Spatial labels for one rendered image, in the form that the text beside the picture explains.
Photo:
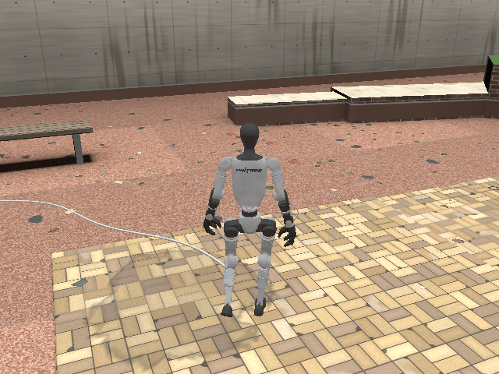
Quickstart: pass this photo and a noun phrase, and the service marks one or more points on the robot left hand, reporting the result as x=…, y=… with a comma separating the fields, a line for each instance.
x=213, y=223

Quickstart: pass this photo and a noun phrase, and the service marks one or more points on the robot right shin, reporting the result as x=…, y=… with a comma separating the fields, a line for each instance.
x=262, y=280

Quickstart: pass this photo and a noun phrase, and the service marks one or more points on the robot right hand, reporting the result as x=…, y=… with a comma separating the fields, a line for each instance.
x=291, y=235

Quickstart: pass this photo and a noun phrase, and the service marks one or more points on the robot right forearm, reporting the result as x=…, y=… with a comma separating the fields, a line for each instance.
x=286, y=211

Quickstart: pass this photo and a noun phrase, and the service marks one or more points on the robot left forearm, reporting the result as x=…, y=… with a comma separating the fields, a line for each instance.
x=211, y=207

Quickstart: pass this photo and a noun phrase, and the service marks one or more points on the robot shin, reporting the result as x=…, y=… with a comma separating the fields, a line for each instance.
x=262, y=280
x=229, y=281

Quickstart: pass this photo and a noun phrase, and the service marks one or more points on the right robot upper arm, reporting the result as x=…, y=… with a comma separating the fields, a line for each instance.
x=277, y=178

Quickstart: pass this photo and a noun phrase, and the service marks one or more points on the robot left shin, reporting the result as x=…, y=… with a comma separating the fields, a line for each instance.
x=229, y=281

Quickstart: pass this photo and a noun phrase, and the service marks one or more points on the left robot upper arm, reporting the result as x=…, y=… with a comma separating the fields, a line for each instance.
x=220, y=178

